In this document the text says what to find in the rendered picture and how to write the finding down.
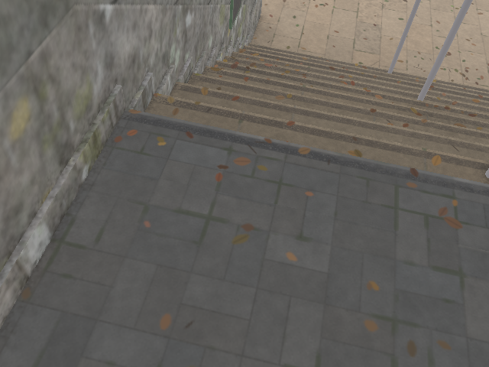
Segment stairs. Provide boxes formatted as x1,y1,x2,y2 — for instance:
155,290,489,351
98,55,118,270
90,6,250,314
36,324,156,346
145,43,489,184

